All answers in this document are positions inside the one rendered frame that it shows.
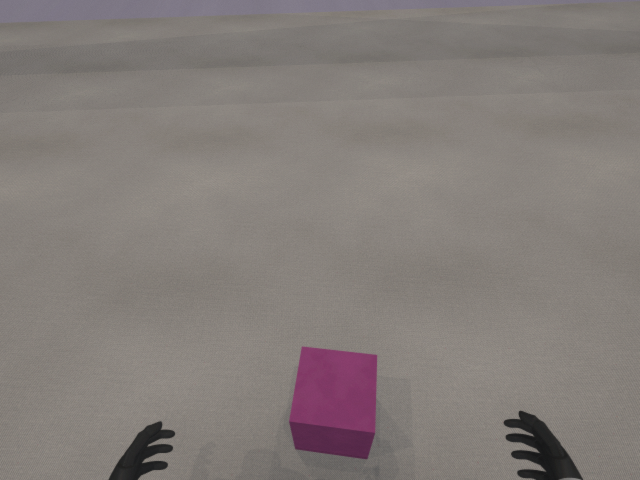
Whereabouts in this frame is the left robot hand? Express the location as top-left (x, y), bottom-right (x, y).
top-left (109, 421), bottom-right (175, 480)

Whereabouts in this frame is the carton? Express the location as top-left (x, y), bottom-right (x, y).
top-left (289, 346), bottom-right (377, 459)

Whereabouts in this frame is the right robot hand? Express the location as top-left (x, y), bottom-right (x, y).
top-left (504, 411), bottom-right (583, 480)

